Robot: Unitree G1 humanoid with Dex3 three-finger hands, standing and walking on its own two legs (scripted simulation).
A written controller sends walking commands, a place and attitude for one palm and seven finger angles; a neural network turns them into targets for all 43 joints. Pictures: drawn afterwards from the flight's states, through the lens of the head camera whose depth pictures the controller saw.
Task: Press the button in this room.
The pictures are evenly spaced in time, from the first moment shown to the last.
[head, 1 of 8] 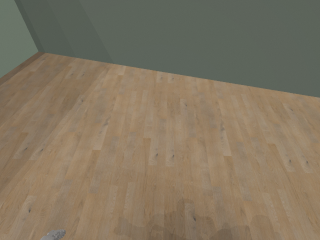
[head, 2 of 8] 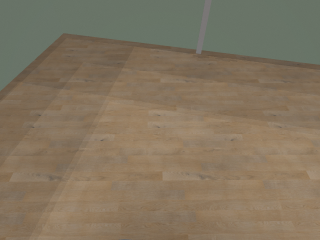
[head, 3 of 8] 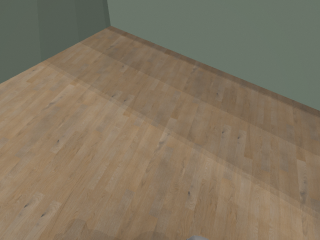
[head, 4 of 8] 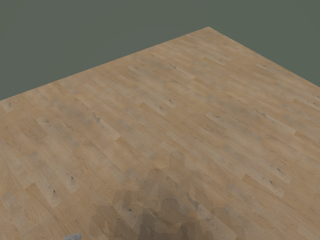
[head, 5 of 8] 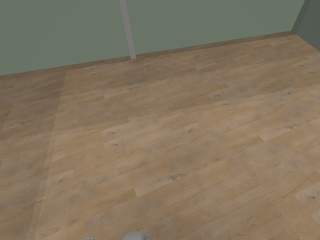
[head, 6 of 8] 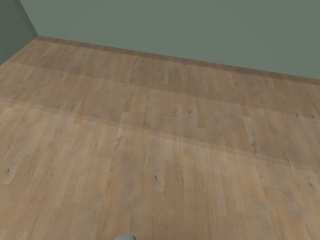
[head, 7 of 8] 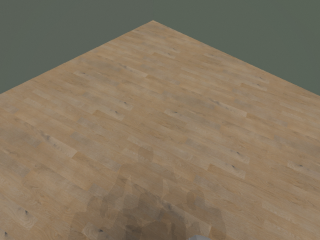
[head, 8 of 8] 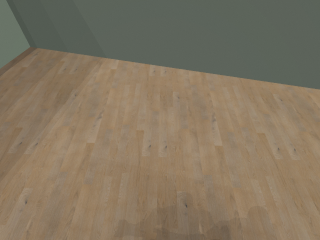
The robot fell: no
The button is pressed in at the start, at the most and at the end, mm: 0 0 0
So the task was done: no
